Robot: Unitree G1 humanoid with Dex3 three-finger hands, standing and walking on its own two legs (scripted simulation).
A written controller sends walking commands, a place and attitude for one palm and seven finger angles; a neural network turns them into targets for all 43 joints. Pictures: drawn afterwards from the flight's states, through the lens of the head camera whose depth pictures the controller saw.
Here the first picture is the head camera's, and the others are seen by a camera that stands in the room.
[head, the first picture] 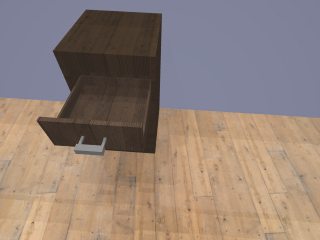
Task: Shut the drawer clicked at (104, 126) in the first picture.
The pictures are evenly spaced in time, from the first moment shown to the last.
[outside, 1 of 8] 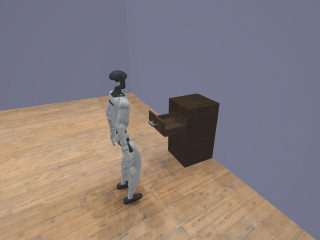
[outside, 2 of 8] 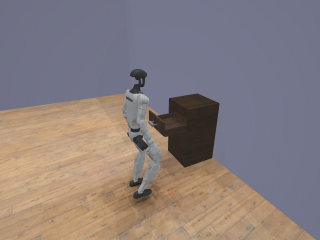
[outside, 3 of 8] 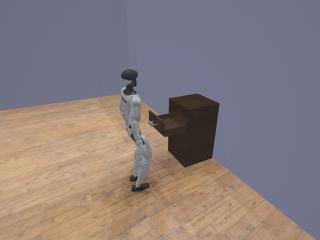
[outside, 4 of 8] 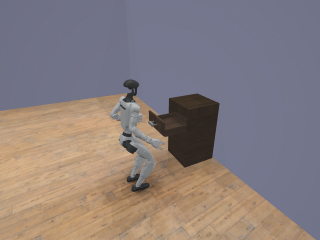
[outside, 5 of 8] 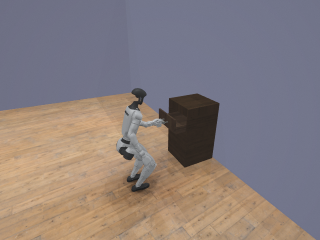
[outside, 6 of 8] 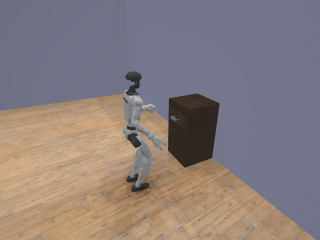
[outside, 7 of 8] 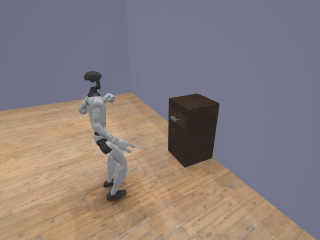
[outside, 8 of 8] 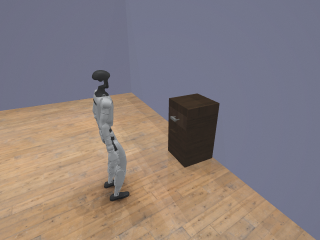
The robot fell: no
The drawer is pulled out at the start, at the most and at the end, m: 0.30 0.30 0.00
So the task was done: yes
